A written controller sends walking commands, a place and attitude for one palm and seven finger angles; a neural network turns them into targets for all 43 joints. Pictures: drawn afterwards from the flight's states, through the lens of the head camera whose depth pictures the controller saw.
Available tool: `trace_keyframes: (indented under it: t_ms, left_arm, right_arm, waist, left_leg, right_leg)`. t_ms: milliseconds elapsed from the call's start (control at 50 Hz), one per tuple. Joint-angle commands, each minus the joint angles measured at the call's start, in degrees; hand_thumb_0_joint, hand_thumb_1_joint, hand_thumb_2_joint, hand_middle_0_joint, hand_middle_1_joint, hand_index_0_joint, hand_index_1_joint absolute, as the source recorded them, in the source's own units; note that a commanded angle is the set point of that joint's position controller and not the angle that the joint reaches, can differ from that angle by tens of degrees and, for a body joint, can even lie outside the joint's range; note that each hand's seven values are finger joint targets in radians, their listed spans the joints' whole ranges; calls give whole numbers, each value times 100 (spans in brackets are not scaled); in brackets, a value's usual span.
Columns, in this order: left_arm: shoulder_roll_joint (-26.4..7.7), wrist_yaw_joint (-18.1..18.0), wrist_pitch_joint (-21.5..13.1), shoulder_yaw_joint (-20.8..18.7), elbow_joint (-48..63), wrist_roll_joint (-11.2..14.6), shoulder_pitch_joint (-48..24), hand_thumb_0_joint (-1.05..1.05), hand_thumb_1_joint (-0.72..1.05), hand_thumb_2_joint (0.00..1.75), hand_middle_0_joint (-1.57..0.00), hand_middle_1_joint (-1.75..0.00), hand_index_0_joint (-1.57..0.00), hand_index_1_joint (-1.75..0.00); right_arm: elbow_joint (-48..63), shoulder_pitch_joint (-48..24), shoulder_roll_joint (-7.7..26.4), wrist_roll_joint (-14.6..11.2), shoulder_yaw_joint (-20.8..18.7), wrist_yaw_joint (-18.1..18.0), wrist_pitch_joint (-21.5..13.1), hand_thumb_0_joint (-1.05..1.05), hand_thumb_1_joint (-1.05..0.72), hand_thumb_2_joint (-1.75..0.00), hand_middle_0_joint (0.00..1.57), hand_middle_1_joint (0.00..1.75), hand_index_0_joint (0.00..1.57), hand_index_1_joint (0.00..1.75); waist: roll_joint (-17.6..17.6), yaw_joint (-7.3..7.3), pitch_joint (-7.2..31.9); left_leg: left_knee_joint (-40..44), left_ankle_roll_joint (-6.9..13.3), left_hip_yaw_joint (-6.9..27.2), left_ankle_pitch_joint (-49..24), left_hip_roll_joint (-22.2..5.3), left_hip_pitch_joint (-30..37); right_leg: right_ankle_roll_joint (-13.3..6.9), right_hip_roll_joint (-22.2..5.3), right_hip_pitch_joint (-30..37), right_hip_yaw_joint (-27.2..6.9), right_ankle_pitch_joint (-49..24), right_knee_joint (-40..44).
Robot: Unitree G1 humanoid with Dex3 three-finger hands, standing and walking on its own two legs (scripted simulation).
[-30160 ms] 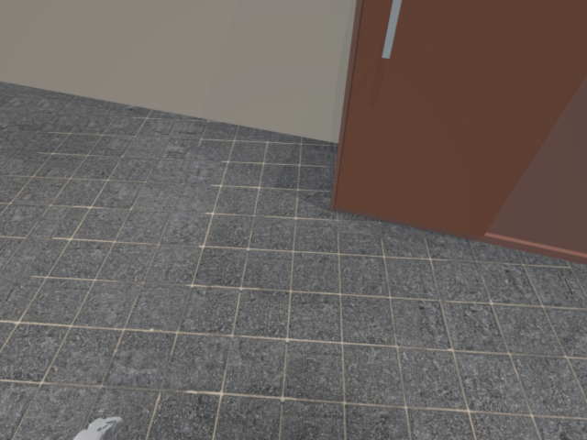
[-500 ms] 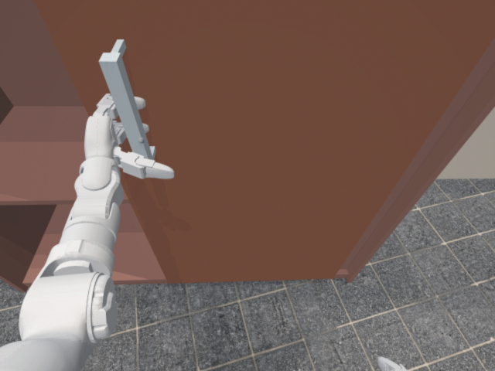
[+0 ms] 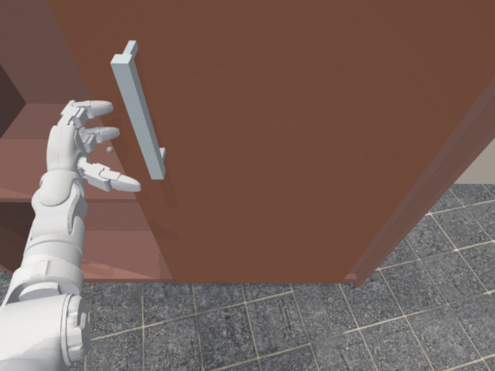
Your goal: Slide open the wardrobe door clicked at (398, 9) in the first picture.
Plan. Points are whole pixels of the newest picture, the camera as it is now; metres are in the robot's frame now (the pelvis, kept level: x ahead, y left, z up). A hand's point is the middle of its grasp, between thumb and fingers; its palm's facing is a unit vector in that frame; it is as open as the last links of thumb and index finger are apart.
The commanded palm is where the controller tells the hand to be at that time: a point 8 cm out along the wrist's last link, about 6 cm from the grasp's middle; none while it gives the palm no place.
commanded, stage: slip the hand off the handle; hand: left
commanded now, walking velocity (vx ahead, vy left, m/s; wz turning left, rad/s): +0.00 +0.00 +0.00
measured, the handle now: (146, 118) +0.48 +0.19 +0.14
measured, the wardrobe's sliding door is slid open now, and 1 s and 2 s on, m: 0.57 0.57 0.57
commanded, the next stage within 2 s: draw the hand back to the body in 0.54 s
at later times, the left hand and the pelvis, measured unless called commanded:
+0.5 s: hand (93, 207) +0.32 +0.23 +0.12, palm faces +0.21 -0.97 -0.10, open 14.7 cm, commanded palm +0.29 +0.27 +0.13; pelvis +0.00 -0.01 +0.00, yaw +2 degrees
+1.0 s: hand (57, 237) +0.26 +0.25 +0.14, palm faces +0.13 -0.99 +0.01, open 14.7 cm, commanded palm +0.23 +0.28 +0.15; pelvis -0.01 -0.02 +0.01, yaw +1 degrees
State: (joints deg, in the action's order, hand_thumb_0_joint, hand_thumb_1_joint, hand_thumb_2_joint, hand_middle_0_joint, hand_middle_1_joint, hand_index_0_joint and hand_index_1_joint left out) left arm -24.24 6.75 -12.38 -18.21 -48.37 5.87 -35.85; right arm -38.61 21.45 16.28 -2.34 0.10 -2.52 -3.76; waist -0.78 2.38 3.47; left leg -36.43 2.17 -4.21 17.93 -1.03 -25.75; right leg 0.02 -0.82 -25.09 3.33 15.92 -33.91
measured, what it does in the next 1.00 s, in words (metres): stands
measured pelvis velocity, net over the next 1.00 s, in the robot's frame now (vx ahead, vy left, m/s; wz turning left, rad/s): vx -0.01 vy -0.02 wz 0.02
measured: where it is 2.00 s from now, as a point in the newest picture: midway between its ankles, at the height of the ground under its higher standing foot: outside the picture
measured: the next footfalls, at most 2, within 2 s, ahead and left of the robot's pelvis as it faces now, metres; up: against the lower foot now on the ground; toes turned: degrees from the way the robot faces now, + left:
none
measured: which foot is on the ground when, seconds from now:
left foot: down 0.00-1.00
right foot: down 0.00-1.00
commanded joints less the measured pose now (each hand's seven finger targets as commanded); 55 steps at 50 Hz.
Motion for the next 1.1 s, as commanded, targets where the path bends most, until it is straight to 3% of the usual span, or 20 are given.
trace_keyframes:
  t_ms: [0, 60, 160, 240, 300, 360, 400, 540, 580, 620, 640, 660, 680, 720, 740, 800, 840, 920, 1020, 1080]
  left_arm:
    - [-1182, 16, -251, -285, 2014, 185, -1228, 0, -55, 20, -25, -115, -25, -115]
    - [-1461, -113, 28, -587, 2444, 174, -845, 0, -55, 20, -25, -115, -25, -115]
    - [-1330, -245, 114, -524, 3431, 187, -752, 0, -55, 20, -25, -115, -25, -115]
    - [-736, -119, 93, 32, 4072, 259, -410, 0, -55, 20, -25, -115, -25, -115]
    - [-442, 12, 373, 251, 3929, 378, 55, 0, -55, 20, -25, -115, -25, -115]
    - [-348, 29, 726, 284, 3740, 446, 279, 0, -55, 20, -25, -115, -25, -115]
    - [-439, -26, 866, 202, 3883, 428, 256, 0, -55, 20, -25, -115, -25, -115]
    - [-708, -252, 497, -103, 4824, 340, 614, 0, -55, 20, -25, -115, -25, -115]
    - [-656, -217, 465, -7, 4748, 340, 420, 0, -55, 20, -25, -115, -25, -115]
    - [-778, -165, 529, -82, 4448, 365, 306, 0, -55, 20, -25, -115, -25, -115]
    - [-829, -114, 582, -138, 4348, 406, 355, 0, -55, 20, -25, -115, -25, -115]
    - [-673, 619, 597, -138, 4146, 1079, 248, 0, -55, 20, -25, -115, -25, -115]
    - [-1093, 1054, 622, -424, 4114, 1243, 271, 0, -55, 20, -25, -115, -25, -115]
    - [-1212, 1541, 734, -554, 4247, 1398, 692, 0, -55, 20, -25, -115, -25, -115]
    - [-1153, 1632, 769, -479, 4385, 1410, 736, 0, -55, 20, -25, -115, -25, -115]
    - [-1067, 1542, 932, -705, 4381, 1461, 1658, 0, -55, 20, -25, -115, -25, -115]
    - [-1113, 1430, 1044, -955, 4369, 1559, 2050, 0, -55, 20, -25, -115, -25, -115]
    - [-785, 1321, 1207, -726, 5078, 1550, 2222, 0, -55, 20, -25, -115, -25, -115]
    - [-998, 1170, 1085, -674, 6021, 1396, 1771, 0, -55, 20, -25, -115, -25, -115]
    - [-1024, 1126, 974, -729, 6265, 1400, 1871, 0, -48, 24, -25, -111, -25, -111]
  right_arm:
    - [846, -78, 818, -30, -308, -1, -242, 0, -90, -90, 20, 30, 20, 30]
    - [959, -245, 814, -46, -284, -20, -224, 0, -90, -90, 20, 30, 20, 30]
    - [1033, -530, 706, -44, -229, -108, -322, 0, -90, -90, 20, 30, 20, 30]
    - [1020, -679, 644, -46, -212, -153, -488, 0, -90, -90, 20, 30, 20, 30]
    - [1000, -795, 652, -82, -167, -186, -562, 0, -90, -90, 20, 30, 20, 30]
    - [1011, -944, 656, -138, -115, -236, -579, 0, -90, -90, 20, 30, 20, 30]
    - [1057, -1049, 642, -142, -91, -274, -585, 0, -90, -90, 20, 30, 20, 30]
    - [1129, -1239, 535, -31, -19, -267, -735, 0, -90, -90, 20, 30, 20, 30]
    - [1052, -1289, 514, -36, 20, -294, -766, 0, -90, -90, 20, 30, 20, 30]
    - [957, -1259, 557, -47, 15, -337, -771, 0, -90, -90, 20, 30, 20, 30]
    - [960, -1280, 565, -65, 17, -358, -781, 0, -90, -90, 20, 30, 20, 30]
    - [947, -1264, 703, -107, 73, -443, -850, 0, -90, -90, 20, 30, 20, 30]
    - [963, -1324, 674, -143, 77, -526, -883, 0, -90, -90, 20, 30, 20, 30]
    - [1136, -1388, 625, -146, 101, -573, -961, 0, -90, -90, 20, 30, 20, 30]
    - [1184, -1394, 575, -144, 133, -563, -1016, 0, -90, -90, 20, 30, 20, 30]
    - [1275, -1342, 562, -132, 92, -451, -1084, 0, -90, -90, 20, 30, 20, 30]
    - [1322, -1362, 602, -154, 59, -384, -1105, 0, -90, -90, 20, 30, 20, 30]
    - [1452, -1433, 598, -181, 19, -320, -1164, 0, -90, -90, 20, 30, 20, 30]
    - [1371, -1423, 592, -155, 32, -429, -1281, 0, -90, -90, 20, 30, 20, 30]
    - [1287, -1420, 557, -138, 64, -492, -1400, 0, -90, -90, 20, 30, 20, 30]
  waist:
    - [-255, -289, 2033]
    - [-12, -345, 1636]
    - [-298, -285, 1550]
    - [-625, -214, 1740]
    - [-319, -211, 1327]
    - [4, -232, 860]
    - [45, -274, 834]
    - [-149, -422, 1211]
    - [-331, -332, 1002]
    - [-156, -255, 738]
    - [-125, -288, 716]
    - [-26, -103, 997]
    - [-131, -272, 1193]
    - [-459, -467, 1514]
    - [-468, -477, 1420]
    - [-189, -617, 949]
    - [251, -666, 744]
    - [51, -611, 688]
    - [-239, -451, 665]
    - [-461, -481, 701]
  left_leg:
    - [377, -55, 479, -2552, -70, 1373]
    - [513, 0, 404, -2101, -40, 1016]
    - [602, 3, 436, -1737, -37, 1233]
    - [539, -55, 522, -1990, -82, 1703]
    - [642, -76, 579, -1506, -68, 1522]
    - [770, -42, 576, -938, -14, 1211]
    - [820, -33, 589, -752, 18, 1176]
    - [743, -15, 485, -1153, 47, 1364]
    - [757, -28, 467, -930, 61, 1325]
    - [792, -12, 488, -687, 41, 1198]
    - [820, -6, 477, -585, 59, 1133]
    - [822, 14, 431, -644, 81, 1354]
    - [786, 19, 416, -803, 97, 1339]
    - [737, 28, 398, -1199, 124, 1431]
    - [757, 28, 422, -1312, 122, 1425]
    - [829, -7, 452, -1291, 82, 1257]
    - [830, -9, 427, -1195, 62, 1067]
    - [819, 10, 371, -1073, 57, 1246]
    - [854, 44, 433, -740, 54, 1454]
    - [955, 21, 522, -634, 66, 1576]
  right_leg:
    - [-152, 193, 762, -120, -1793, 185]
    - [-140, 179, 948, -123, -1730, 265]
    - [-155, 201, 892, -139, -1389, 352]
    - [-156, 211, 724, -100, -1353, 335]
    - [-150, 197, 637, -29, -1086, 422]
    - [-143, 153, 628, -19, -781, 555]
    - [-143, 134, 657, -33, -626, 596]
    - [-139, 127, 1030, -108, -938, 542]
    - [-137, 128, 896, -124, -763, 584]
    - [-122, 122, 811, -140, -526, 692]
    - [-116, 105, 848, -165, -444, 735]
    - [-164, 97, 1220, -225, -710, 774]
    - [-179, 65, 1498, -273, -979, 722]
    - [-187, 25, 1722, -279, -1489, 598]
    - [-173, 19, 1664, -246, -1614, 585]
    - [-149, 56, 1401, -153, -1458, 633]
    - [-111, 30, 1386, -165, -1338, 665]
    - [-90, 52, 1219, -189, -1064, 712]
    - [-78, 96, 1071, -228, -515, 865]
    - [-109, 118, 1128, -171, -377, 916]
